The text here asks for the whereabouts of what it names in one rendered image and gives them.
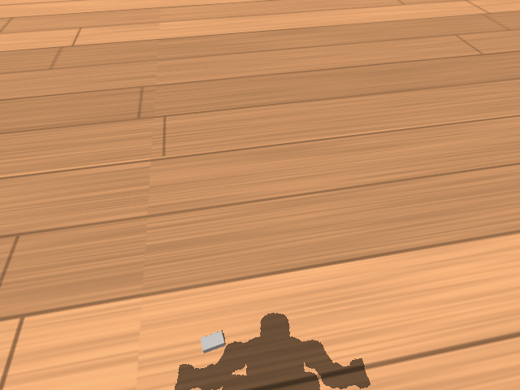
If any small box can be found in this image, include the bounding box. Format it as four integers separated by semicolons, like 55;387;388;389
200;331;225;353

